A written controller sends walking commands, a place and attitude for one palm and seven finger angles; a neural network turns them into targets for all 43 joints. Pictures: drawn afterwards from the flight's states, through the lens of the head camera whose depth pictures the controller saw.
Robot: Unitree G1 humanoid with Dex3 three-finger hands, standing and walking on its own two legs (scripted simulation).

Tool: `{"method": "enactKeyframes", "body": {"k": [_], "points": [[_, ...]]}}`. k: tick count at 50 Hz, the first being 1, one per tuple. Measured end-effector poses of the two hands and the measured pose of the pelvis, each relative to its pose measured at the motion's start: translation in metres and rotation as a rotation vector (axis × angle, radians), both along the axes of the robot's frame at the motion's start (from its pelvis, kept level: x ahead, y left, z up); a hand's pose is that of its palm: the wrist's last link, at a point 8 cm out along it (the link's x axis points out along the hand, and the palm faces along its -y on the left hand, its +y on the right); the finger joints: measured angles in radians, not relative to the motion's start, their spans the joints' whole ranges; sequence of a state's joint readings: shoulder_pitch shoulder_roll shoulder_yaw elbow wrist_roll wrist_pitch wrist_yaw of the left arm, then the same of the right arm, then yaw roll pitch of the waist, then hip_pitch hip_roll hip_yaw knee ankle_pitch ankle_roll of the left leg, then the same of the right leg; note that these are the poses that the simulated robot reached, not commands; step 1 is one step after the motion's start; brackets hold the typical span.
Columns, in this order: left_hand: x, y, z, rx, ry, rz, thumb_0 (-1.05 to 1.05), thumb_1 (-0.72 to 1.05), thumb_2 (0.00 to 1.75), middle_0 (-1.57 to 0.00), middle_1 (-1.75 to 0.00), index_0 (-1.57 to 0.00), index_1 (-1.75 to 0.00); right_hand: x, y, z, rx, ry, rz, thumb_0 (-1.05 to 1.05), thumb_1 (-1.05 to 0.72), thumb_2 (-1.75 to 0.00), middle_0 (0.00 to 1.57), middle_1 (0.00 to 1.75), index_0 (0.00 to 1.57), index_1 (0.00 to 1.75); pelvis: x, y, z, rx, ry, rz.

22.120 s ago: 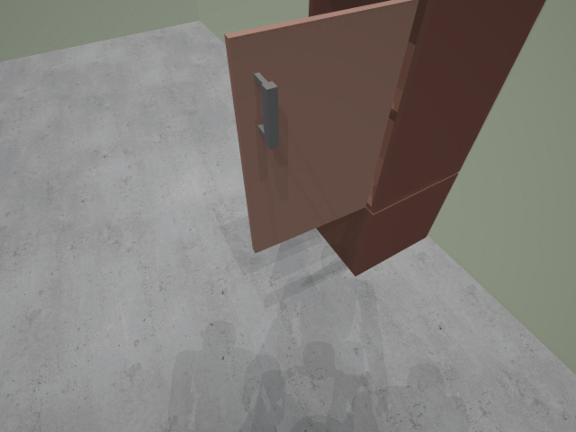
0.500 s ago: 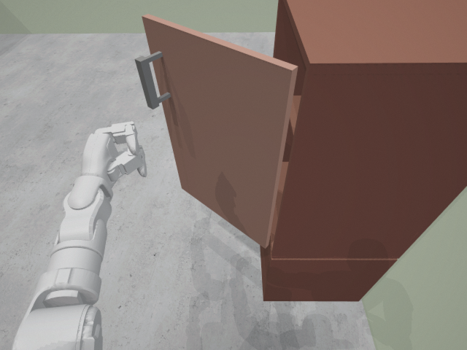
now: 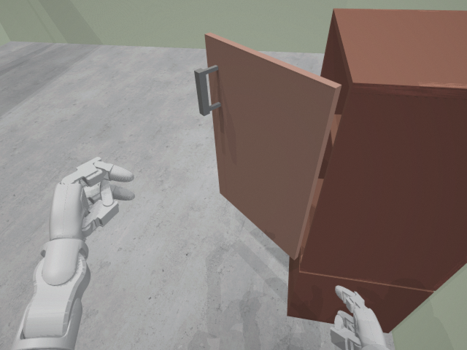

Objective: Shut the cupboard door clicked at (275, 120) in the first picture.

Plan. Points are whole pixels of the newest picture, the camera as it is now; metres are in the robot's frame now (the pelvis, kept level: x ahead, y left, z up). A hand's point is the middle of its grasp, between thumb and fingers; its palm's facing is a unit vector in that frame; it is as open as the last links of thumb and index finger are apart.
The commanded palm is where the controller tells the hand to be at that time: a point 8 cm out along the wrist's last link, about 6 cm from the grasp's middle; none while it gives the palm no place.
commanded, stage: draw the hand back to the body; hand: left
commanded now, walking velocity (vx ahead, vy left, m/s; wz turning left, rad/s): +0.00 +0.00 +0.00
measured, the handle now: (208, 90) +0.71 +0.14 +0.12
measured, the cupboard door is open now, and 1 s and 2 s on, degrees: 50 50 50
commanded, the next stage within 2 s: step back with the hand held close in 0.70 s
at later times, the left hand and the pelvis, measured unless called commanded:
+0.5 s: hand (47, 248) +0.19 +0.27 +0.16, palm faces +0.50 -0.77 -0.39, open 7.1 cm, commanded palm +0.15 +0.30 +0.17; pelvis +0.01 +0.00 +0.00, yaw +0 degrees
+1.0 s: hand (60, 236) +0.22 +0.27 +0.15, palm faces +0.42 -0.78 -0.47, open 7.4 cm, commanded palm +0.16 +0.30 +0.17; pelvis +0.01 +0.00 +0.00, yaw -1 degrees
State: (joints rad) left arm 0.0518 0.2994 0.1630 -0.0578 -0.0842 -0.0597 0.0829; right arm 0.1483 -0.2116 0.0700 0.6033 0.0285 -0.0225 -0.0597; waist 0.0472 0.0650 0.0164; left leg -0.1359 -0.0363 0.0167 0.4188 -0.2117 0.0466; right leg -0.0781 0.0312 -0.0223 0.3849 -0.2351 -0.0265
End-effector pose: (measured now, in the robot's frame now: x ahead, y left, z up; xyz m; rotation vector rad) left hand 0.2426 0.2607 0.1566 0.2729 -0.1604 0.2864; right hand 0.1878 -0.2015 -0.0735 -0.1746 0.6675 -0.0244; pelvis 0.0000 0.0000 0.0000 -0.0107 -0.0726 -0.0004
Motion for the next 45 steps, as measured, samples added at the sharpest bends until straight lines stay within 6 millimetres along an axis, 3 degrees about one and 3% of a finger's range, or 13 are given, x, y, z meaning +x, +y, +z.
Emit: {"method": "enactKeyframes", "body": {"k": [4, 11, 21, 30, 37, 45], "points": [[-0.017, 0.009, 0.009, 0.047, -0.009, 0.039, 0.02, 0.90, 0.90, -0.77, -0.92, -0.77, -0.92, -0.013, 0.000, -0.013, 0.014, 0.062, -0.009, 0.01, -0.90, -0.90, 0.20, 0.30, 0.20, 0.30, 0.003, 0.001, 0.001, 0.002, -0.005, -0.003], [-0.049, 0.023, 0.004, 0.101, 0.047, 0.098, 0.02, 0.89, 0.90, -0.57, -0.71, -0.58, -0.71, -0.029, -0.015, -0.023, 0.001, 0.125, -0.055, 0.01, -0.90, -0.90, 0.20, 0.30, 0.20, 0.30, 0.009, 0.000, 0.001, 0.003, -0.002, -0.010], [-0.095, 0.039, 0.022, 0.203, 0.027, 0.205, 0.02, 0.89, 0.90, -0.32, -0.43, -0.32, -0.42, -0.010, -0.031, -0.013, -0.039, 0.043, -0.065, 0.01, -0.90, -0.90, 0.20, 0.30, 0.20, 0.30, 0.014, -0.001, 0.000, 0.000, -0.004, -0.001], [-0.085, 0.034, 0.009, 0.133, 0.025, 0.213, 0.02, 0.89, 0.90, -0.22, -0.32, -0.23, -0.32, 0.007, -0.022, -0.004, -0.032, -0.010, -0.032, 0.01, -0.90, -0.90, 0.20, 0.30, 0.20, 0.30, 0.010, -0.004, 0.000, 0.005, 0.000, 0.005], [-0.079, 0.027, 0.016, 0.158, 0.011, 0.167, 0.02, 0.89, 0.90, -0.21, -0.31, -0.22, -0.31, 0.005, -0.018, -0.003, -0.021, -0.012, -0.033, 0.01, -0.90, -0.90, 0.20, 0.30, 0.20, 0.30, 0.016, -0.006, 0.000, 0.003, 0.000, -0.004], [-0.074, 0.038, 0.021, 0.207, 0.023, 0.184, 0.02, 0.89, 0.90, -0.21, -0.30, -0.21, -0.30, -0.004, -0.024, -0.013, -0.021, 0.054, -0.057, 0.01, -0.90, -0.90, 0.20, 0.30, 0.20, 0.30, 0.017, -0.004, 0.000, -0.006, 0.029, -0.006]]}}
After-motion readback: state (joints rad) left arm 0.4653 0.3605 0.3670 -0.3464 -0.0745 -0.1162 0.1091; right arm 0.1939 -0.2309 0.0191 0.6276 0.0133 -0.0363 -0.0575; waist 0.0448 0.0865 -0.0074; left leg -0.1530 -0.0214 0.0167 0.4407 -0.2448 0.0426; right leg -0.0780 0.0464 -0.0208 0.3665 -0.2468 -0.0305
